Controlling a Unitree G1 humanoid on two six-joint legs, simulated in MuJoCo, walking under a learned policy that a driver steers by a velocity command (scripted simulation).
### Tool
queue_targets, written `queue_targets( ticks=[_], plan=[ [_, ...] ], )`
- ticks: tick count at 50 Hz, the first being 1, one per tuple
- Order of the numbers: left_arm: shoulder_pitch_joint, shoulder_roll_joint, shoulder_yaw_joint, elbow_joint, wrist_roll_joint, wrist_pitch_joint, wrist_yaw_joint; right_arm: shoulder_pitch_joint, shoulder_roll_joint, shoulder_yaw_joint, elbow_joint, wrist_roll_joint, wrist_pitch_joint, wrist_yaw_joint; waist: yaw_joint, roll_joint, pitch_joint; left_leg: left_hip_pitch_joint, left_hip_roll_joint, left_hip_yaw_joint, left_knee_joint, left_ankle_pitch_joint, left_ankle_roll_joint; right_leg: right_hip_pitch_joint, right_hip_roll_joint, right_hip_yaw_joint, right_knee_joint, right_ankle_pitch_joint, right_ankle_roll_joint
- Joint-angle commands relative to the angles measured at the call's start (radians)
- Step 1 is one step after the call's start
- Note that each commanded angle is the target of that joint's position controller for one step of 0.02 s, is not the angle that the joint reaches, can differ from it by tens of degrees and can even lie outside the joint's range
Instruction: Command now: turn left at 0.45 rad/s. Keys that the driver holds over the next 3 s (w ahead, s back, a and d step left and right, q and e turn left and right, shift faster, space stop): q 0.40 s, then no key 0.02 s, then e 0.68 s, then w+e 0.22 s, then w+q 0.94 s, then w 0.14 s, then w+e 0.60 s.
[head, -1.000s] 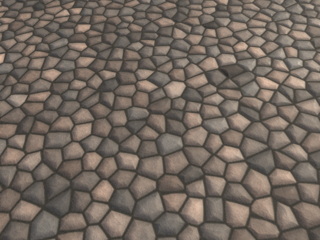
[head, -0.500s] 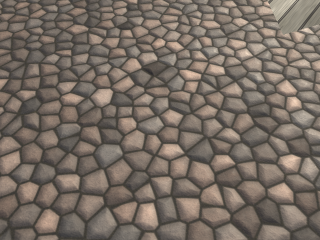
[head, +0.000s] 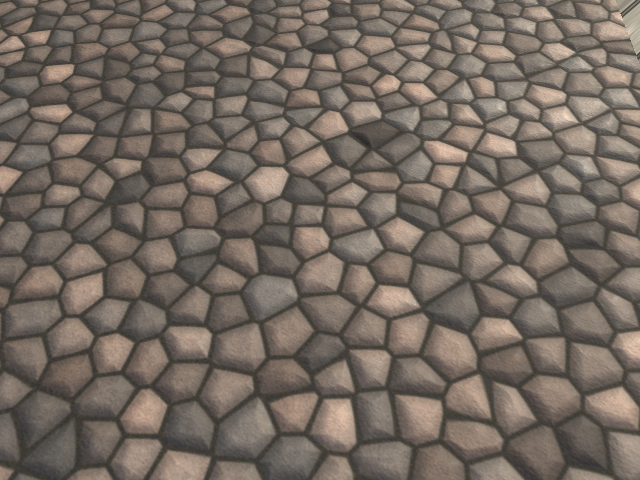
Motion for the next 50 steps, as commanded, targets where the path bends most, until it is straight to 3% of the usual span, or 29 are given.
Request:
queue_targets(
  ticks=[1, 3, 5, 7, 8, 9, 10, 11, 13, 17, 22, 26, 28, 29, 30, 31, 32, 33, 34, 37, 39, 41, 42, 43, 44, 45, 46, 47, 50],
  plan=[
    [-0.053, 0.177, 0.049, -0.056, -0.005, -0.009, 0.005, -0.043, -0.032, 0.002, -0.097, 0.000, 0.001, 0.015, 0.015, -0.184, -0.084, -0.041, 0.047, 0.034, -0.066, 0.049, -0.023, 0.101, -0.240, 0.111, -0.075, 0.585, -0.209],
    [-0.043, 0.196, 0.055, -0.048, -0.009, -0.003, 0.003, -0.055, -0.047, 0.001, -0.121, 0.004, 0.003, 0.029, 0.028, -0.203, -0.107, 0.029, 0.043, 0.065, -0.175, 0.084, -0.009, 0.100, -0.252, 0.091, -0.057, 0.572, -0.203],
    [-0.049, 0.211, 0.058, -0.042, -0.024, -0.003, -0.002, -0.020, -0.069, -0.008, -0.126, 0.003, 0.010, 0.039, 0.009, -0.194, -0.117, 0.106, 0.025, 0.101, -0.304, 0.166, 0.020, 0.083, -0.263, 0.075, -0.012, 0.519, -0.183],
    [-0.011, 0.184, 0.051, -0.017, -0.034, -0.012, -0.010, 0.064, -0.097, -0.025, -0.107, -0.006, 0.015, 0.031, -0.026, -0.122, -0.132, 0.294, -0.011, 0.092, -0.502, 0.363, 0.079, -0.025, -0.214, 0.003, 0.129, 0.337, -0.097],
    [0.032, 0.138, 0.037, -0.016, 0.003, -0.017, -0.017, 0.099, -0.196, -0.053, -0.118, -0.004, 0.013, 0.013, -0.014, 0.108, -0.146, 0.462, 0.150, -0.159, -0.562, 0.702, 0.151, -0.227, -0.124, -0.097, 0.373, 0.026, 0.006],
    [-0.057, 0.090, 0.017, -0.085, 0.028, -0.019, -0.007, 0.108, -0.282, -0.060, -0.147, -0.036, -0.005, 0.014, -0.038, 0.289, -0.161, 0.454, 0.409, -0.550, -0.610, 0.882, 0.393, -0.452, 0.040, -0.040, 0.603, -0.452, 0.068],
    [-0.099, 0.145, 0.032, -0.087, 0.004, -0.016, 0.001, 0.120, -0.235, -0.047, -0.148, -0.056, -0.030, 0.023, -0.081, 0.146, -0.201, 0.423, 0.415, -0.544, -0.635, 0.779, 0.455, -0.452, 0.017, 0.085, 0.755, -0.453, 0.065],
    [-0.095, 0.162, 0.039, -0.084, -0.012, -0.012, 0.002, 0.069, -0.203, -0.036, -0.146, -0.048, -0.046, 0.020, -0.046, 0.123, -0.145, 0.377, 0.358, -0.444, -0.638, 0.679, 0.405, -0.465, -0.003, 0.099, 0.776, -0.363, 0.050],
    [-0.072, 0.183, 0.052, -0.056, -0.001, -0.007, 0.016, -0.022, -0.153, -0.022, -0.155, -0.014, -0.046, 0.004, -0.011, 0.073, -0.090, 0.328, 0.260, -0.343, -0.641, 0.525, 0.301, -0.461, -0.030, 0.106, 0.696, -0.200, 0.050],
    [-0.034, 0.140, 0.045, -0.049, -0.005, -0.013, 0.005, -0.017, -0.133, -0.011, -0.170, -0.018, -0.033, -0.019, 0.005, 0.088, -0.133, 0.302, 0.198, -0.291, -0.641, 0.567, 0.297, -0.380, 0.014, 0.091, 0.636, -0.075, 0.079],
    [-0.051, 0.121, 0.032, -0.053, -0.008, -0.018, -0.003, -0.011, -0.135, -0.011, -0.176, -0.022, -0.023, -0.028, -0.016, 0.109, -0.126, 0.309, 0.191, -0.328, -0.633, 0.419, 0.295, -0.334, 0.012, 0.097, 0.409, -0.044, 0.097],
    [-0.043, 0.105, 0.016, -0.042, -0.012, -0.025, -0.020, -0.021, -0.074, 0.021, -0.154, -0.042, -0.022, -0.014, -0.035, 0.119, -0.123, 0.227, 0.190, -0.306, -0.618, 0.415, 0.294, -0.162, -0.019, 0.066, 0.270, -0.052, 0.083],
    [-0.021, 0.087, 0.007, -0.030, -0.012, -0.032, -0.031, -0.037, -0.045, 0.040, -0.132, -0.045, -0.025, -0.006, -0.013, 0.104, -0.112, 0.196, 0.178, -0.286, -0.603, 0.396, 0.273, -0.056, -0.016, 0.049, 0.118, 0.014, 0.064],
    [-0.007, 0.082, 0.003, -0.022, -0.009, -0.036, -0.035, -0.034, -0.038, 0.046, -0.119, -0.043, -0.028, -0.003, 0.006, 0.086, -0.098, 0.177, 0.161, -0.268, -0.594, 0.382, 0.246, 0.010, -0.007, 0.040, -0.012, 0.116, 0.049],
    [-0.019, 0.108, 0.003, -0.029, 0.002, -0.039, -0.034, 0.007, -0.036, 0.049, -0.100, -0.049, -0.038, -0.001, -0.003, 0.049, -0.091, 0.166, 0.132, -0.251, -0.581, 0.354, 0.201, 0.054, -0.030, 0.084, -0.061, 0.233, 0.030],
    [-0.028, 0.183, 0.015, -0.049, 0.006, -0.040, -0.029, 0.043, -0.055, 0.043, -0.096, -0.065, -0.047, -0.001, -0.041, -0.041, -0.096, 0.160, 0.073, -0.198, -0.516, 0.289, 0.154, 0.069, -0.110, 0.176, -0.031, 0.452, -0.005],
    [-0.050, 0.237, 0.028, -0.043, -0.003, -0.038, -0.031, 0.076, -0.068, 0.034, -0.093, -0.062, -0.053, -0.003, -0.087, -0.142, -0.097, 0.181, -0.002, -0.107, -0.502, 0.241, 0.115, 0.009, -0.123, 0.205, -0.002, 0.420, -0.068],
    [-0.052, 0.213, 0.029, -0.050, -0.011, -0.038, -0.037, 0.028, -0.086, 0.030, -0.093, -0.060, -0.051, -0.012, -0.045, -0.155, -0.088, 0.225, -0.019, -0.066, -0.468, 0.241, 0.086, -0.061, -0.125, 0.246, -0.042, 0.298, -0.102],
    [-0.047, 0.185, 0.020, -0.046, -0.010, -0.039, -0.040, -0.008, -0.088, 0.024, -0.101, -0.053, -0.046, -0.020, -0.034, -0.168, -0.083, 0.243, -0.018, -0.050, -0.443, 0.249, 0.079, -0.089, -0.129, 0.275, -0.065, 0.248, -0.104],
    [-0.039, 0.188, 0.021, -0.055, -0.017, -0.043, -0.036, -0.006, -0.068, 0.016, -0.113, -0.044, -0.024, -0.032, -0.029, -0.192, -0.083, 0.238, -0.015, -0.031, -0.414, 0.272, 0.091, -0.104, -0.123, 0.320, -0.046, 0.253, -0.105],
    [-0.031, 0.187, 0.024, -0.069, -0.022, -0.035, -0.028, 0.006, -0.056, 0.010, -0.115, -0.040, -0.025, -0.028, -0.023, -0.157, -0.102, 0.249, -0.006, -0.026, -0.421, 0.286, 0.103, -0.117, -0.103, 0.326, -0.009, 0.251, -0.103],
    [-0.037, 0.175, 0.023, -0.092, -0.026, -0.023, -0.020, 0.023, -0.063, -0.002, -0.114, -0.036, -0.027, -0.023, -0.016, -0.077, -0.107, 0.275, 0.037, -0.063, -0.472, 0.320, 0.132, -0.164, -0.049, 0.283, 0.070, 0.219, -0.075],
    [-0.036, 0.162, 0.021, -0.104, -0.027, -0.018, -0.019, 0.036, -0.077, -0.009, -0.113, -0.036, -0.027, -0.022, -0.014, -0.008, -0.107, 0.301, 0.091, -0.120, -0.521, 0.352, 0.167, -0.212, -0.006, 0.232, 0.143, 0.174, -0.047],
    [-0.024, 0.148, 0.017, -0.111, -0.025, -0.012, -0.019, 0.050, -0.099, -0.015, -0.113, -0.039, -0.027, -0.021, -0.014, 0.072, -0.101, 0.334, 0.194, -0.220, -0.577, 0.433, 0.231, -0.276, 0.044, 0.164, 0.240, 0.097, -0.012],
    [-0.004, 0.142, 0.018, -0.116, -0.020, -0.007, -0.023, 0.036, -0.110, -0.017, -0.119, -0.043, -0.030, -0.022, -0.005, 0.163, -0.105, 0.347, 0.323, -0.319, -0.612, 0.563, 0.316, -0.325, 0.060, 0.097, 0.374, -0.148, 0.013],
    [-0.016, 0.168, 0.029, -0.122, -0.020, -0.003, -0.027, 0.032, -0.095, -0.010, -0.133, -0.049, -0.037, -0.027, -0.020, 0.156, -0.104, 0.350, 0.414, -0.377, -0.623, 0.699, 0.387, -0.381, 0.029, 0.095, 0.579, -0.335, 0.031],
    [-0.014, 0.185, 0.040, -0.121, -0.027, 0.003, -0.031, 0.021, -0.089, -0.005, -0.140, -0.047, -0.043, -0.031, -0.011, 0.083, -0.097, 0.344, 0.430, -0.355, -0.619, 0.765, 0.404, -0.411, 0.010, 0.112, 0.698, -0.354, 0.042],
    [-0.008, 0.165, 0.037, -0.119, -0.032, 0.011, -0.034, -0.014, -0.095, -0.007, -0.143, -0.037, -0.046, -0.033, 0.008, 0.044, -0.079, 0.343, 0.393, -0.279, -0.614, 0.745, 0.367, -0.425, -0.019, 0.116, 0.680, -0.312, 0.047],
    [-0.047, 0.109, 0.011, -0.138, -0.031, 0.018, -0.048, -0.019, -0.130, -0.020, -0.130, -0.029, -0.034, -0.036, -0.019, 0.082, -0.082, 0.363, 0.297, -0.100, -0.605, 0.772, 0.307, -0.370, -0.035, 0.037, 0.519, -0.183, 0.067]
  ],
)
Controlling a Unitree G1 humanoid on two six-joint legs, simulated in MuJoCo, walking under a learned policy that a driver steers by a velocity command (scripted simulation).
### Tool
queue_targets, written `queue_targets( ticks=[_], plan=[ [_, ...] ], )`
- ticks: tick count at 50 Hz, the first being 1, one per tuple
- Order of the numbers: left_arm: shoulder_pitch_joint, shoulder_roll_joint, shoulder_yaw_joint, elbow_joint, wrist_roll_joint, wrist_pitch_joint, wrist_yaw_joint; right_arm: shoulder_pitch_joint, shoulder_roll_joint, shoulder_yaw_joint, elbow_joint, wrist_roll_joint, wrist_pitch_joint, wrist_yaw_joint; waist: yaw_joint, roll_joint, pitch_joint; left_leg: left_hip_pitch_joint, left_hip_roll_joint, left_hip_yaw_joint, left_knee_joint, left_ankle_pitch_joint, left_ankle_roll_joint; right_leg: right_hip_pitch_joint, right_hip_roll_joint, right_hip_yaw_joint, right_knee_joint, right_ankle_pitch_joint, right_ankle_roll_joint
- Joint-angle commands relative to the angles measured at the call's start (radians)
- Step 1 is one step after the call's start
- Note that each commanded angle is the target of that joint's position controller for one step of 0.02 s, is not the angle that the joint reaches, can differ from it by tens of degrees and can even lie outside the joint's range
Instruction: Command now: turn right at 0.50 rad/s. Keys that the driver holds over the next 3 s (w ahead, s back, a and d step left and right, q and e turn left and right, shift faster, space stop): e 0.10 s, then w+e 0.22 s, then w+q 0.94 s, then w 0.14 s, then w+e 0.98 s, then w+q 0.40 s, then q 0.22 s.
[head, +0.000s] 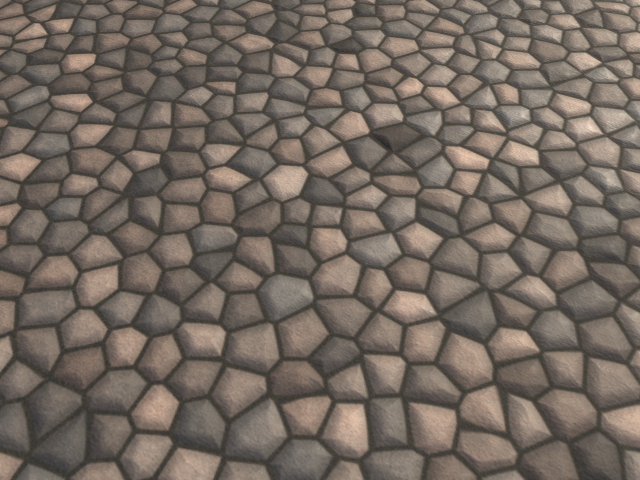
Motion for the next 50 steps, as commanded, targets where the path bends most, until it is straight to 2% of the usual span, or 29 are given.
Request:
queue_targets(
  ticks=[1, 3, 5, 6, 7, 8, 9, 10, 11, 12, 13, 15, 18, 22, 28, 31, 32, 33, 34, 35, 36, 37, 38, 39, 40, 41, 44, 48, 50],
  plan=[
    [-0.039, 0.043, 0.000, -0.098, -0.005, -0.007, -0.019, -0.057, -0.175, -0.045, -0.073, 0.004, -0.001, -0.006, -0.007, 0.140, -0.103, 0.136, 0.263, -0.155, -0.127, 0.578, 0.204, -0.025, -0.050, -0.032, -0.096, 0.052, 0.014],
    [-0.037, 0.059, 0.004, -0.110, -0.011, -0.006, -0.032, -0.041, -0.189, -0.051, -0.067, 0.012, 0.009, -0.002, -0.016, 0.166, -0.131, 0.150, 0.269, -0.117, -0.101, 0.585, 0.190, 0.050, -0.031, -0.071, -0.218, 0.087, 0.004],
    [0.004, 0.073, 0.014, -0.107, -0.007, 0.001, -0.036, -0.043, -0.199, -0.053, -0.063, 0.031, 0.008, 0.003, 0.010, 0.162, -0.145, 0.138, 0.275, -0.088, -0.044, 0.529, 0.157, 0.139, -0.004, -0.111, -0.380, 0.195, -0.024],
    [0.044, 0.078, 0.021, -0.094, -0.004, 0.006, -0.032, -0.032, -0.193, -0.053, -0.057, 0.041, 0.004, 0.008, 0.026, 0.148, -0.160, 0.092, 0.263, -0.059, -0.004, 0.382, 0.122, 0.228, 0.027, -0.135, -0.476, 0.266, -0.052],
    [0.096, 0.111, 0.038, -0.081, -0.004, 0.010, -0.019, 0.018, -0.160, -0.045, -0.038, 0.034, -0.005, 0.015, 0.037, 0.079, -0.171, -0.019, 0.223, -0.007, 0.099, 0.161, 0.065, 0.368, 0.032, -0.089, -0.539, 0.303, -0.092],
    [0.178, 0.208, 0.068, -0.078, -0.014, 0.009, -0.003, 0.004, -0.084, -0.021, -0.060, -0.010, -0.013, 0.025, 0.054, -0.160, -0.163, -0.295, 0.118, 0.087, 0.400, -0.215, -0.024, 0.540, -0.169, 0.222, -0.603, 0.359, -0.186],
    [0.217, 0.283, 0.073, -0.100, 0.014, -0.023, -0.015, -0.094, -0.078, -0.015, -0.137, -0.014, -0.031, 0.024, 0.095, -0.257, -0.172, -0.552, -0.027, -0.043, 0.608, -0.420, -0.059, 0.525, -0.387, 0.676, -0.719, 0.146, -0.411],
    [0.217, 0.212, 0.054, -0.094, 0.024, -0.054, -0.024, -0.143, -0.130, -0.031, -0.146, 0.018, -0.046, 0.028, 0.118, -0.139, -0.143, -0.602, 0.021, -0.152, 0.685, -0.362, -0.047, 0.508, -0.381, 0.683, -0.779, -0.047, -0.427],
    [0.183, 0.164, 0.038, -0.085, 0.018, -0.072, -0.023, -0.145, -0.153, -0.040, -0.145, 0.034, -0.057, 0.036, 0.086, -0.138, -0.074, -0.618, 0.050, -0.162, 0.662, -0.254, -0.023, 0.464, -0.335, 0.607, -0.796, -0.161, -0.375],
    [0.143, 0.145, 0.031, -0.090, 0.011, -0.079, -0.017, -0.124, -0.163, -0.047, -0.120, 0.026, -0.065, 0.035, 0.061, -0.104, -0.038, -0.599, 0.070, -0.155, 0.624, -0.168, -0.019, 0.429, -0.288, 0.536, -0.795, -0.150, -0.328],
    [0.113, 0.133, 0.024, -0.094, 0.009, -0.078, -0.010, -0.120, -0.166, -0.050, -0.111, 0.009, -0.072, 0.033, 0.049, -0.105, -0.025, -0.573, 0.078, -0.157, 0.567, -0.090, -0.027, 0.405, -0.251, 0.480, -0.800, -0.085, -0.305],
    [0.114, 0.126, 0.018, -0.101, 0.021, -0.082, 0.004, -0.111, -0.137, -0.045, -0.096, 0.000, -0.089, 0.042, 0.037, -0.106, -0.040, -0.491, 0.057, -0.135, 0.501, 0.040, -0.046, 0.368, -0.195, 0.398, -0.816, 0.050, -0.288],
    [0.138, 0.112, 0.014, -0.082, 0.020, -0.094, 0.013, -0.107, -0.093, -0.026, -0.068, 0.005, -0.100, 0.051, 0.047, -0.100, -0.059, -0.430, 0.042, -0.105, 0.317, 0.166, -0.075, 0.378, -0.161, 0.280, -0.815, 0.201, -0.270],
    [0.193, 0.137, 0.019, -0.041, 0.015, -0.102, 0.006, -0.190, -0.068, -0.004, -0.084, 0.020, -0.101, 0.062, 0.102, -0.115, -0.025, -0.382, 0.049, -0.088, 0.153, 0.240, -0.088, 0.365, -0.182, 0.227, -0.824, 0.232, -0.264],
    [0.242, 0.148, 0.025, 0.017, 0.011, -0.101, -0.004, -0.246, -0.080, 0.010, -0.124, 0.035, -0.111, 0.088, 0.127, -0.085, 0.039, -0.434, 0.057, -0.079, 0.081, 0.174, -0.014, 0.462, -0.255, 0.185, -0.818, 0.310, -0.272],
    [0.224, 0.166, 0.033, 0.027, 0.008, -0.092, 0.000, -0.201, -0.094, 0.007, -0.127, 0.035, -0.114, 0.099, 0.089, -0.090, 0.006, -0.346, 0.024, -0.047, 0.057, 0.119, 0.038, 0.501, -0.263, 0.129, -0.751, 0.551, -0.243],
    [0.200, 0.170, 0.033, 0.023, 0.008, -0.088, 0.004, -0.134, -0.109, -0.003, -0.111, 0.032, -0.112, 0.096, 0.043, -0.083, -0.043, -0.227, -0.011, -0.016, 0.029, 0.140, 0.059, 0.486, -0.239, 0.081, -0.665, 0.745, -0.220],
    [0.199, 0.154, 0.027, 0.019, 0.011, -0.084, 0.009, -0.013, -0.141, -0.024, -0.075, 0.029, -0.110, 0.089, -0.013, -0.053, -0.132, -0.037, -0.051, 0.005, 0.009, 0.170, 0.084, 0.449, -0.189, 0.016, -0.497, 0.925, -0.191],
    [0.197, 0.130, 0.013, -0.002, 0.027, -0.086, 0.019, 0.145, -0.193, -0.046, -0.049, 0.034, -0.106, 0.080, -0.083, -0.005, -0.241, 0.224, 0.025, -0.127, 0.027, 0.173, 0.130, 0.287, -0.148, -0.037, -0.256, 0.866, -0.142],
    [0.248, 0.051, -0.014, -0.057, 0.039, -0.106, 0.015, 0.250, -0.306, -0.073, -0.040, 0.026, -0.102, 0.077, -0.064, 0.266, -0.347, 0.532, 0.277, -0.652, -0.072, -0.041, 0.297, -0.106, 0.028, -0.077, 0.151, 0.341, -0.045],
    [0.210, 0.075, -0.016, -0.051, 0.027, -0.135, 0.007, 0.257, -0.222, -0.047, -0.041, 0.037, -0.104, 0.080, -0.083, 0.235, -0.365, 0.590, 0.326, -0.869, -0.205, -0.160, 0.314, -0.262, 0.053, 0.079, 0.270, -0.039, -0.049],
    [0.135, 0.124, -0.003, -0.069, -0.011, -0.154, -0.009, 0.199, -0.184, -0.035, -0.049, 0.030, -0.101, 0.074, -0.081, 0.173, -0.231, 0.497, 0.315, -0.742, -0.220, -0.163, 0.283, -0.351, -0.002, 0.093, 0.307, 0.027, -0.064],
    [0.092, 0.119, -0.008, -0.075, -0.010, -0.167, -0.014, 0.156, -0.172, -0.032, -0.065, 0.023, -0.097, 0.070, -0.065, 0.087, -0.156, 0.383, 0.275, -0.632, -0.222, -0.083, 0.264, -0.341, -0.043, 0.074, 0.270, 0.097, -0.076],
    [0.068, 0.112, -0.007, -0.079, 0.015, -0.173, -0.013, 0.116, -0.154, -0.025, -0.074, 0.020, -0.093, 0.067, -0.038, 0.031, -0.100, 0.276, 0.239, -0.560, -0.238, 0.012, 0.253, -0.320, -0.071, 0.063, 0.191, 0.154, -0.071],
    [0.075, 0.111, -0.002, -0.078, 0.031, -0.169, -0.011, 0.086, -0.136, -0.017, -0.088, 0.011, -0.092, 0.063, -0.006, 0.045, -0.084, 0.198, 0.204, -0.504, -0.259, 0.097, 0.243, -0.260, -0.093, 0.065, 0.135, 0.199, -0.063],
    [0.088, 0.103, -0.003, -0.075, 0.037, -0.163, -0.013, 0.064, -0.133, -0.016, -0.095, 0.009, -0.090, 0.059, 0.013, 0.077, -0.075, 0.143, 0.182, -0.478, -0.279, 0.158, 0.247, -0.222, -0.094, 0.057, 0.104, 0.220, -0.048],
    [0.081, 0.072, -0.012, -0.074, 0.044, -0.144, -0.008, 0.066, -0.148, -0.020, -0.084, 0.018, -0.093, 0.042, 0.031, 0.082, -0.054, 0.036, 0.144, -0.385, -0.299, 0.309, 0.254, -0.197, -0.081, 0.022, -0.002, 0.282, -0.001],
    [-0.093, 0.021, -0.032, -0.112, 0.039, -0.153, -0.009, 0.128, -0.169, -0.029, -0.048, 0.031, -0.085, 0.024, -0.029, 0.087, -0.031, -0.035, 0.075, -0.310, -0.273, 0.325, 0.192, -0.105, -0.025, 0.004, -0.323, 0.534, 0.022],
    [-0.162, 0.022, -0.033, -0.124, 0.025, -0.161, -0.019, 0.175, -0.175, -0.032, -0.029, 0.036, -0.077, 0.018, -0.057, 0.091, -0.034, -0.031, 0.087, -0.342, -0.260, 0.284, 0.179, -0.046, 0.006, 0.004, -0.413, 0.601, 0.021]
  ],
)
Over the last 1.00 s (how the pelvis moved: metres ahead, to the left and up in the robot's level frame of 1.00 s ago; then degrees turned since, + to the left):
0.02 0.02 0.00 3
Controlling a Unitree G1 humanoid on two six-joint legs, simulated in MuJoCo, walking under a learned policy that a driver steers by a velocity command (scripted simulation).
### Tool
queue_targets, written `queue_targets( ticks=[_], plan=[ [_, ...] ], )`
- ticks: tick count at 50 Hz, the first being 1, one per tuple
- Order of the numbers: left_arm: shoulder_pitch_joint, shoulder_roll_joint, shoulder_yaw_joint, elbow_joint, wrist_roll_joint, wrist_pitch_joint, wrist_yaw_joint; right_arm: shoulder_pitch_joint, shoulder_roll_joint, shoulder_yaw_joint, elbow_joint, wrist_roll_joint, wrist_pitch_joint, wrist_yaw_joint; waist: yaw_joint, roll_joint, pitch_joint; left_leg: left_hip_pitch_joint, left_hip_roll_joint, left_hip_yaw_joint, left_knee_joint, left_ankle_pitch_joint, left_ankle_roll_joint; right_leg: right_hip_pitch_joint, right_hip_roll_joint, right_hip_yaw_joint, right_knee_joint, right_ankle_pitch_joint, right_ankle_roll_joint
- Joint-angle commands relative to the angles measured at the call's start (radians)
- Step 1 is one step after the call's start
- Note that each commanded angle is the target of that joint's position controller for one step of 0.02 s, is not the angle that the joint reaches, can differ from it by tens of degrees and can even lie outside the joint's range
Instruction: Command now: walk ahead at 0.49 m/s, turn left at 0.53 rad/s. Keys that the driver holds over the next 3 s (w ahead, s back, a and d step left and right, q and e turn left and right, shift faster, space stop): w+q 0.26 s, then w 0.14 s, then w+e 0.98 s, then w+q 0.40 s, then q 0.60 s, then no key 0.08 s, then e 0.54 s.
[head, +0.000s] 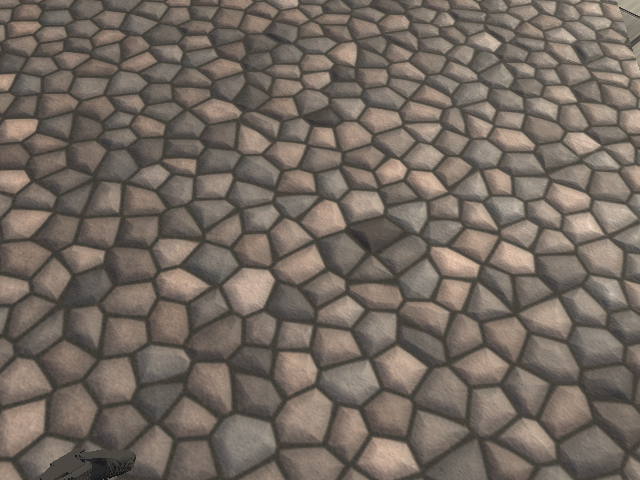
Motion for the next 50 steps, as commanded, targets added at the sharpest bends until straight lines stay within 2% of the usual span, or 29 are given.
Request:
queue_targets(
  ticks=[1, 5, 6, 7, 8, 9, 10, 11, 12, 13, 14, 16, 18, 22, 25, 27, 29, 30, 31, 32, 33, 34, 35, 37, 39, 40, 43, 47, 50],
  plan=[
    [-0.133, 0.059, 0.014, -0.091, -0.016, -0.025, -0.010, 0.025, -0.191, -0.055, -0.041, 0.012, -0.004, -0.017, -0.015, 0.119, -0.010, -0.121, 0.203, -0.165, -0.070, 0.219, 0.121, 0.171, 0.078, -0.046, -0.135, 0.118, 0.003],
    [-0.092, 0.112, 0.040, -0.080, -0.023, -0.032, -0.014, 0.020, -0.185, -0.061, -0.035, 0.010, 0.012, -0.023, 0.031, 0.159, -0.025, 0.013, 0.258, -0.268, 0.045, 0.268, 0.082, 0.231, 0.070, -0.005, -0.202, -0.009, -0.052],
    [-0.023, 0.130, 0.053, -0.064, -0.022, -0.036, -0.010, 0.007, -0.177, -0.060, -0.040, 0.007, 0.016, -0.021, 0.070, 0.165, -0.059, 0.013, 0.240, -0.265, 0.113, 0.350, 0.067, 0.332, 0.076, -0.025, -0.229, -0.033, -0.078],
    [0.089, 0.158, 0.069, -0.045, -0.015, -0.039, -0.003, -0.005, -0.148, -0.049, -0.051, 0.000, 0.017, -0.015, 0.131, 0.145, -0.149, -0.023, 0.184, -0.229, 0.269, 0.384, 0.037, 0.519, 0.037, -0.014, -0.246, -0.024, -0.119],
    [0.243, 0.212, 0.082, -0.037, -0.001, -0.033, 0.007, 0.007, -0.085, -0.025, -0.079, -0.025, 0.016, -0.010, 0.184, 0.033, -0.322, -0.155, 0.114, -0.155, 0.550, 0.189, 0.005, 0.799, -0.135, 0.156, -0.208, -0.099, -0.181],
    [0.282, 0.267, 0.095, 0.002, 0.005, -0.020, -0.002, 0.179, -0.008, 0.000, -0.098, 0.008, 0.006, -0.006, 0.095, -0.314, -0.430, -0.526, -0.016, -0.053, 0.869, -0.370, -0.055, 1.093, -0.360, 0.636, -0.299, -0.302, -0.350],
    [0.261, 0.161, 0.077, -0.016, -0.012, -0.015, -0.005, 0.154, -0.124, -0.020, -0.070, 0.026, 0.007, -0.011, 0.122, -0.190, -0.351, -0.635, 0.076, -0.070, 0.987, -0.322, -0.065, 1.021, -0.358, 0.698, -0.360, -0.517, -0.326],
    [0.213, 0.106, 0.062, -0.022, -0.014, -0.011, 0.000, 0.026, -0.182, -0.037, -0.086, 0.023, 0.012, -0.011, 0.152, -0.083, -0.207, -0.655, 0.111, -0.041, 1.000, -0.221, -0.071, 0.887, -0.306, 0.514, -0.378, -0.483, -0.279],
    [0.166, 0.095, 0.055, -0.017, -0.006, -0.006, 0.000, -0.035, -0.174, -0.039, -0.102, 0.009, 0.016, -0.013, 0.136, -0.013, -0.125, -0.626, 0.146, -0.010, 0.975, -0.150, -0.079, 0.759, -0.262, 0.383, -0.394, -0.335, -0.257],
    [0.142, 0.078, 0.050, -0.004, -0.003, -0.004, 0.000, -0.073, -0.161, -0.042, -0.117, -0.003, 0.016, -0.010, 0.120, -0.013, -0.064, -0.611, 0.171, -0.007, 0.930, -0.111, -0.083, 0.668, -0.222, 0.287, -0.419, -0.226, -0.252],
    [0.136, 0.073, 0.047, 0.007, 0.005, -0.008, 0.001, -0.070, -0.137, -0.040, -0.122, 0.001, 0.018, -0.004, 0.099, -0.047, -0.045, -0.563, 0.191, -0.004, 0.900, -0.085, -0.082, 0.602, -0.192, 0.220, -0.447, -0.170, -0.246],
    [0.140, 0.065, 0.047, 0.034, -0.003, -0.019, -0.005, -0.059, -0.087, -0.029, -0.118, 0.006, 0.025, 0.000, 0.082, -0.062, -0.033, -0.530, 0.193, 0.018, 0.840, -0.081, -0.083, 0.553, -0.168, 0.142, -0.491, -0.109, -0.265],
    [0.150, 0.089, 0.056, 0.061, -0.013, -0.026, -0.009, -0.097, -0.059, -0.018, -0.131, -0.004, 0.027, 0.002, 0.078, -0.043, -0.009, -0.553, 0.197, 0.022, 0.742, -0.062, -0.089, 0.538, -0.180, 0.098, -0.525, -0.046, -0.291],
    [0.156, 0.129, 0.063, 0.098, -0.029, -0.016, -0.012, -0.213, -0.039, 0.001, -0.155, -0.018, 0.002, 0.021, 0.098, -0.014, 0.007, -0.529, 0.209, 0.073, 0.476, 0.130, -0.090, 0.545, -0.150, 0.007, -0.546, 0.044, -0.293],
    [0.220, 0.163, 0.068, 0.131, -0.043, 0.002, -0.009, -0.328, -0.041, 0.007, -0.180, -0.012, -0.022, 0.035, 0.138, -0.012, 0.019, -0.448, 0.171, 0.116, 0.319, 0.216, -0.096, 0.543, -0.137, -0.007, -0.526, 0.066, -0.277],
    [0.255, 0.182, 0.072, 0.152, -0.048, 0.013, -0.007, -0.367, -0.063, -0.001, -0.197, -0.005, -0.031, 0.042, 0.138, -0.025, 0.019, -0.422, 0.155, 0.107, 0.255, 0.207, -0.087, 0.586, -0.163, 0.024, -0.495, 0.064, -0.263],
    [0.263, 0.192, 0.076, 0.165, -0.050, 0.025, -0.002, -0.349, -0.094, -0.014, -0.197, -0.003, -0.038, 0.044, 0.107, -0.042, 0.005, -0.357, 0.141, 0.103, 0.201, 0.168, -0.066, 0.620, -0.184, 0.054, -0.447, 0.076, -0.240],
    [0.250, 0.194, 0.075, 0.167, -0.051, 0.030, 0.001, -0.294, -0.111, -0.025, -0.182, -0.004, -0.041, 0.042, 0.063, -0.045, -0.023, -0.257, 0.127, 0.117, 0.161, 0.169, -0.048, 0.608, -0.172, 0.043, -0.385, 0.140, -0.221],
    [0.253, 0.172, 0.066, 0.169, -0.047, 0.032, 0.003, -0.182, -0.148, -0.047, -0.147, -0.010, -0.040, 0.033, 0.007, -0.032, -0.095, -0.076, 0.113, 0.131, 0.138, 0.170, -0.023, 0.569, -0.124, 0.009, -0.250, 0.223, -0.193],
    [0.244, 0.119, 0.043, 0.151, -0.030, 0.028, 0.003, -0.024, -0.204, -0.069, -0.120, -0.025, -0.037, 0.020, -0.067, 0.005, -0.222, 0.181, 0.227, 0.035, 0.174, 0.178, 0.025, 0.427, -0.069, -0.030, -0.013, 0.087, -0.152],
    [0.345, 0.003, 0.008, 0.118, -0.024, 0.018, 0.005, 0.059, -0.296, -0.088, -0.111, -0.046, -0.024, 0.010, -0.041, 0.257, -0.375, 0.517, 0.501, -0.362, 0.136, 0.049, 0.155, 0.067, 0.072, -0.105, 0.357, -0.399, -0.077],
    [0.338, 0.067, 0.022, 0.129, -0.048, 0.010, 0.007, 0.071, -0.224, -0.070, -0.107, -0.041, -0.020, 0.013, -0.061, 0.262, -0.397, 0.469, 0.528, -0.544, 0.029, -0.091, 0.189, -0.037, 0.074, 0.017, 0.525, -0.586, -0.071],
    [0.274, 0.133, 0.045, 0.113, -0.068, 0.012, 0.006, 0.018, -0.169, -0.052, -0.100, -0.028, -0.021, 0.014, -0.049, 0.209, -0.247, 0.360, 0.494, -0.409, 0.003, -0.123, 0.154, -0.104, 0.028, 0.029, 0.577, -0.519, -0.077],
    [0.203, 0.118, 0.047, 0.099, -0.049, 0.024, 0.010, -0.092, -0.098, -0.032, -0.093, -0.025, -0.028, 0.021, 0.006, 0.161, -0.105, 0.150, 0.416, -0.208, -0.057, -0.012, 0.121, -0.072, -0.035, -0.003, 0.526, -0.381, -0.074],
    [0.228, 0.084, 0.048, 0.108, -0.047, 0.050, 0.007, -0.150, -0.072, -0.031, -0.083, -0.035, -0.044, 0.023, 0.058, 0.176, -0.060, 0.016, 0.377, -0.083, -0.125, 0.094, 0.109, 0.026, -0.066, 0.003, 0.486, -0.302, -0.065],
    [0.228, 0.062, 0.045, 0.108, -0.047, 0.060, 0.006, -0.160, -0.074, -0.035, -0.074, -0.035, -0.053, 0.021, 0.068, 0.158, -0.047, -0.013, 0.378, -0.039, -0.148, 0.147, 0.116, 0.038, -0.069, 0.000, 0.476, -0.283, -0.059],
    [0.170, 0.044, 0.042, 0.075, -0.039, 0.075, 0.005, -0.159, -0.103, -0.049, -0.043, -0.035, -0.067, 0.012, 0.074, 0.113, -0.004, -0.026, 0.383, 0.070, -0.187, 0.242, 0.123, -0.009, -0.075, 0.011, 0.379, -0.187, -0.043],
    [0.058, 0.022, 0.029, 0.038, -0.037, 0.066, -0.021, -0.136, -0.143, -0.061, -0.016, -0.030, -0.058, -0.001, 0.038, 0.091, 0.024, -0.002, 0.359, 0.208, -0.198, 0.276, 0.100, 0.017, -0.062, -0.037, 0.145, 0.003, -0.055],
    [-0.039, 0.022, 0.024, -0.005, -0.037, 0.067, -0.039, -0.090, -0.175, -0.072, 0.008, -0.018, -0.044, -0.004, 0.005, 0.076, 0.053, 0.058, 0.382, 0.258, -0.192, 0.274, 0.085, 0.018, -0.051, -0.080, 0.033, 0.015, -0.079]
  ],
)
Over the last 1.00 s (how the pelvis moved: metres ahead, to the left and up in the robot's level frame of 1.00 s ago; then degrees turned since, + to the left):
0.35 -0.04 0.01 2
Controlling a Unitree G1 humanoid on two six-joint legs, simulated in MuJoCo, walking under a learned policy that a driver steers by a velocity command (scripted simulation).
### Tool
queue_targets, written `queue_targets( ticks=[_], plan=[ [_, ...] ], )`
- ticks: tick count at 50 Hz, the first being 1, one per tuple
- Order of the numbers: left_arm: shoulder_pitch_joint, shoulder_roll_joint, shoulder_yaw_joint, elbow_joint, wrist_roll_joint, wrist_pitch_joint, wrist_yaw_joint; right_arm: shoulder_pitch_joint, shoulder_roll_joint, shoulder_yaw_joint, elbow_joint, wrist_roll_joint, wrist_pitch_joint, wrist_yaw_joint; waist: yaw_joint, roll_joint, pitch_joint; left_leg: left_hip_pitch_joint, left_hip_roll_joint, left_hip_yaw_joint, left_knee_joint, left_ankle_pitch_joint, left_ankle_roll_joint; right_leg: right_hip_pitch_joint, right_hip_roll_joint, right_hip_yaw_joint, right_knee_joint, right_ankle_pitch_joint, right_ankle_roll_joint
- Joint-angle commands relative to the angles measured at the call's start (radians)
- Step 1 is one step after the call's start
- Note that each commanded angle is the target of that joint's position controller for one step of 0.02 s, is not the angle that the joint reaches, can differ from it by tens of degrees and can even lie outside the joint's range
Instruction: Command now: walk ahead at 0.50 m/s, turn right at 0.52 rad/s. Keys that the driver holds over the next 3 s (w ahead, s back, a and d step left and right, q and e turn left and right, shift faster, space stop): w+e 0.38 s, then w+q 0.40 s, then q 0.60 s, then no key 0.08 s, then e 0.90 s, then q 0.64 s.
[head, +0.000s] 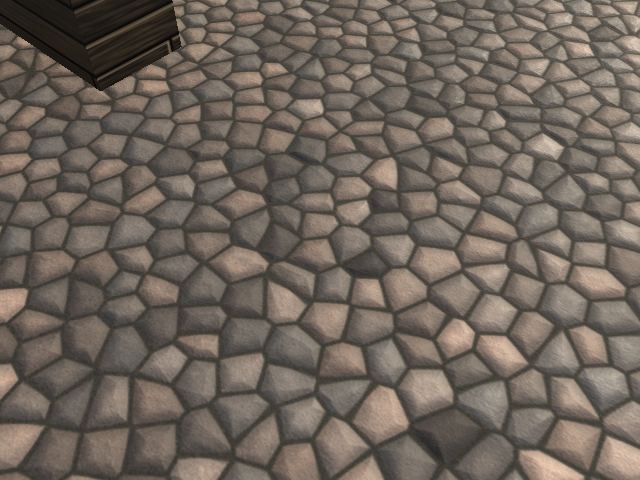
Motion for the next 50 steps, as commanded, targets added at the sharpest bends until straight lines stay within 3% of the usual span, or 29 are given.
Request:
queue_targets(
  ticks=[1, 3, 5, 6, 7, 8, 9, 10, 11, 12, 13, 14, 18, 22, 25, 29, 32, 33, 34, 35, 36, 37, 38, 39, 40, 41, 44, 46, 50],
  plan=[
    [-0.090, 0.031, -0.002, -0.099, 0.000, -0.009, -0.020, -0.047, -0.176, -0.043, -0.057, 0.016, -0.005, -0.007, 0.011, 0.082, 0.065, -0.028, 0.300, -0.071, -0.095, 0.290, 0.150, 0.006, -0.007, -0.025, -0.094, 0.022, -0.028],
    [-0.119, 0.045, 0.003, -0.123, 0.001, -0.006, -0.029, -0.031, -0.192, -0.050, -0.045, 0.028, 0.010, -0.006, 0.013, 0.086, 0.067, 0.037, 0.316, -0.049, -0.046, 0.369, 0.133, 0.007, 0.011, -0.054, -0.129, -0.047, -0.056],
    [-0.082, 0.076, 0.020, -0.133, 0.005, 0.000, -0.031, -0.038, -0.223, -0.058, -0.045, 0.035, 0.024, -0.010, 0.054, 0.115, 0.014, 0.072, 0.314, -0.015, 0.087, 0.679, 0.110, 0.109, 0.072, -0.112, -0.139, -0.147, -0.096],
    [0.010, 0.106, 0.040, -0.116, 0.004, 0.004, -0.029, -0.048, -0.232, -0.060, -0.048, 0.040, 0.033, -0.012, 0.111, 0.119, -0.047, 0.060, 0.297, 0.008, 0.235, 0.824, 0.094, 0.238, 0.119, -0.142, -0.155, -0.173, -0.123],
    [0.174, 0.158, 0.072, -0.070, 0.000, 0.008, -0.018, -0.054, -0.215, -0.052, -0.053, 0.041, 0.039, -0.015, 0.199, 0.098, -0.135, -0.029, 0.256, 0.039, 0.454, 0.835, 0.061, 0.477, 0.171, -0.152, -0.206, -0.125, -0.159],
    [0.322, 0.250, 0.107, -0.038, -0.008, 0.021, 0.004, -0.024, -0.158, -0.029, -0.073, 0.010, 0.033, -0.017, 0.242, -0.042, -0.223, -0.290, 0.204, 0.042, 0.778, 0.458, 0.008, 0.774, 0.042, 0.078, -0.228, -0.100, -0.221],
    [0.258, 0.339, 0.109, -0.063, -0.009, 0.007, 0.004, 0.049, -0.031, 0.012, -0.132, -0.017, 0.006, -0.007, 0.112, -0.253, -0.317, -0.691, -0.009, -0.108, 1.084, -0.357, -0.048, 1.016, -0.180, 0.673, -0.380, -0.353, -0.403],
    [0.268, 0.243, 0.081, -0.089, -0.004, -0.014, -0.007, -0.070, -0.129, -0.002, -0.139, 0.022, -0.025, 0.004, 0.194, -0.100, -0.361, -0.787, 0.012, -0.296, 1.158, -0.345, -0.029, 1.021, -0.221, 0.780, -0.502, -0.433, -0.394],
    [0.238, 0.195, 0.066, -0.077, 0.005, -0.030, -0.010, -0.143, -0.162, -0.011, -0.166, 0.052, -0.041, 0.009, 0.189, -0.061, -0.220, -0.852, 0.050, -0.287, 1.127, -0.241, -0.006, 0.924, -0.198, 0.642, -0.514, -0.355, -0.351],
    [0.186, 0.172, 0.058, -0.079, 0.003, -0.038, -0.009, -0.146, -0.147, -0.006, -0.158, 0.037, -0.050, 0.002, 0.146, 0.012, -0.147, -0.811, 0.094, -0.287, 1.047, -0.156, 0.005, 0.790, -0.153, 0.524, -0.504, -0.239, -0.321],
    [0.125, 0.144, 0.050, -0.088, 0.007, -0.038, -0.005, -0.138, -0.149, -0.011, -0.146, 0.009, -0.051, -0.005, 0.107, 0.027, -0.105, -0.743, 0.123, -0.290, 0.962, -0.101, -0.001, 0.671, -0.113, 0.431, -0.506, -0.120, -0.298],
    [0.091, 0.124, 0.042, -0.105, 0.020, -0.039, 0.000, -0.117, -0.152, -0.015, -0.141, 0.002, -0.041, -0.004, 0.076, 0.002, -0.099, -0.676, 0.140, -0.300, 0.925, -0.062, -0.007, 0.598, -0.088, 0.383, -0.524, -0.042, -0.292],
    [0.111, 0.146, 0.047, -0.089, 0.014, -0.047, 0.023, -0.147, -0.107, -0.006, -0.150, -0.014, -0.007, -0.004, 0.066, 0.012, -0.065, -0.639, 0.116, -0.267, 0.762, 0.044, -0.066, 0.477, -0.043, 0.275, -0.565, 0.125, -0.302],
    [0.153, 0.131, 0.038, -0.050, 0.012, -0.044, 0.039, -0.259, -0.058, 0.018, -0.161, -0.003, -0.012, 0.011, 0.122, -0.029, -0.037, -0.590, 0.090, -0.241, 0.453, 0.332, -0.081, 0.461, 0.012, 0.157, -0.573, 0.063, -0.234],
    [0.208, 0.146, 0.037, -0.010, 0.013, -0.050, 0.036, -0.341, -0.061, 0.025, -0.179, 0.014, -0.021, 0.028, 0.167, -0.033, 0.000, -0.569, 0.082, -0.229, 0.356, 0.433, -0.054, 0.495, -0.030, 0.161, -0.588, -0.016, -0.225],
    [0.251, 0.157, 0.041, 0.038, 0.016, -0.041, 0.036, -0.392, -0.084, 0.023, -0.211, 0.021, -0.027, 0.049, 0.180, -0.023, 0.037, -0.691, 0.077, -0.232, 0.298, 0.296, 0.015, 0.697, -0.117, 0.169, -0.537, 0.089, -0.215],
    [0.221, 0.175, 0.047, 0.047, 0.017, -0.029, 0.044, -0.306, -0.107, 0.012, -0.200, 0.023, -0.024, 0.059, 0.124, -0.042, -0.014, -0.580, 0.026, -0.194, 0.287, 0.163, 0.070, 0.762, -0.119, 0.113, -0.429, 0.425, -0.178],
    [0.200, 0.178, 0.046, 0.042, 0.021, -0.023, 0.047, -0.206, -0.132, -0.004, -0.174, 0.020, -0.022, 0.056, 0.067, -0.037, -0.085, -0.434, -0.017, -0.159, 0.273, 0.169, 0.096, 0.752, -0.090, 0.070, -0.306, 0.613, -0.159],
    [0.188, 0.164, 0.038, 0.030, 0.026, -0.018, 0.053, -0.070, -0.171, -0.024, -0.141, 0.016, -0.018, 0.050, -0.001, -0.009, -0.180, -0.218, -0.013, -0.184, 0.274, 0.223, 0.130, 0.672, -0.045, 0.021, -0.117, 0.646, -0.126],
    [0.249, 0.113, 0.018, -0.005, 0.043, -0.028, 0.055, 0.054, -0.256, -0.045, -0.135, 0.007, -0.015, 0.044, -0.004, 0.144, -0.315, 0.130, 0.194, -0.524, 0.282, 0.225, 0.247, 0.372, 0.047, -0.024, 0.221, 0.315, -0.065],
    [0.314, 0.047, -0.005, -0.001, 0.046, -0.050, 0.043, 0.092, -0.250, -0.043, -0.114, 0.023, -0.013, 0.052, 0.029, 0.325, -0.374, 0.344, 0.337, -0.948, 0.143, 0.033, 0.365, 0.055, 0.204, 0.020, 0.468, -0.501, -0.012],
    [0.224, 0.124, 0.006, -0.015, 0.018, -0.072, 0.029, 0.085, -0.170, -0.023, -0.119, 0.037, -0.009, 0.048, -0.015, 0.220, -0.308, 0.326, 0.323, -0.951, 0.084, -0.131, 0.325, -0.059, 0.148, 0.114, 0.535, -0.497, -0.024],
    [0.126, 0.143, 0.010, -0.044, -0.004, -0.089, 0.020, 0.022, -0.154, -0.019, -0.134, 0.029, -0.003, 0.042, -0.014, 0.151, -0.173, 0.197, 0.295, -0.827, 0.059, -0.102, 0.293, -0.101, 0.107, 0.095, 0.508, -0.409, -0.032],
    [0.073, 0.136, 0.008, -0.057, 0.009, -0.101, 0.021, -0.021, -0.151, -0.017, -0.146, 0.019, 0.002, 0.037, 0.004, 0.070, -0.102, 0.073, 0.259, -0.744, 0.042, -0.009, 0.277, -0.088, 0.074, 0.077, 0.444, -0.348, -0.034],
    [0.056, 0.135, 0.014, -0.062, 0.030, -0.103, 0.025, -0.060, -0.137, -0.010, -0.161, 0.010, 0.004, 0.034, 0.036, 0.048, -0.051, -0.026, 0.229, -0.677, 0.031, 0.185, 0.269, -0.046, 0.054, 0.070, 0.377, -0.309, -0.021],
    [0.071, 0.132, 0.017, -0.066, 0.041, -0.098, 0.028, -0.083, -0.134, -0.007, -0.174, 0.000, 0.006, 0.029, 0.066, 0.073, -0.055, -0.087, 0.207, -0.629, 0.030, 0.386, 0.270, 0.014, 0.047, 0.067, 0.349, -0.299, -0.005],
    [0.112, 0.090, 0.008, -0.059, 0.047, -0.069, 0.041, -0.092, -0.154, -0.014, -0.170, 0.006, 0.013, 0.012, 0.103, 0.094, -0.079, -0.188, 0.166, -0.494, 0.058, 0.780, 0.273, 0.082, 0.063, 0.031, 0.228, -0.293, 0.057],
    [0.072, 0.072, 0.002, -0.068, 0.047, -0.056, 0.050, -0.077, -0.184, -0.026, -0.158, 0.017, 0.028, -0.003, 0.093, 0.105, -0.095, -0.233, 0.124, -0.443, 0.079, 0.815, 0.244, 0.116, 0.098, 0.011, 0.105, -0.195, 0.080],
    [-0.054, 0.055, -0.003, -0.091, 0.033, -0.049, 0.042, -0.032, -0.179, -0.029, -0.136, 0.034, 0.074, -0.033, 0.046, 0.137, -0.127, -0.253, 0.073, -0.455, 0.127, 0.647, 0.158, 0.205, 0.159, 0.022, -0.125, 0.022, 0.080]
  ],
)
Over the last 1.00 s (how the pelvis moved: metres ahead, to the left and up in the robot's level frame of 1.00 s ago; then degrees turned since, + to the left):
0.52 0.07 0.00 -1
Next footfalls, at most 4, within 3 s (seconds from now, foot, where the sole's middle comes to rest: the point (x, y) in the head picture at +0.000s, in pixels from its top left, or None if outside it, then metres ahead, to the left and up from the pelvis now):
0.14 right None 0.25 -0.14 -0.78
0.68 left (316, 429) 0.59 -0.01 -0.78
1.14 right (388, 339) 0.80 -0.19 -0.78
1.56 left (288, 392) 0.68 0.05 -0.78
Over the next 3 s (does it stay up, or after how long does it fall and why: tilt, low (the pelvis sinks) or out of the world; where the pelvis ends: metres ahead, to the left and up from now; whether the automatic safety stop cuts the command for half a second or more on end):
stays up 0.68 -0.07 0.00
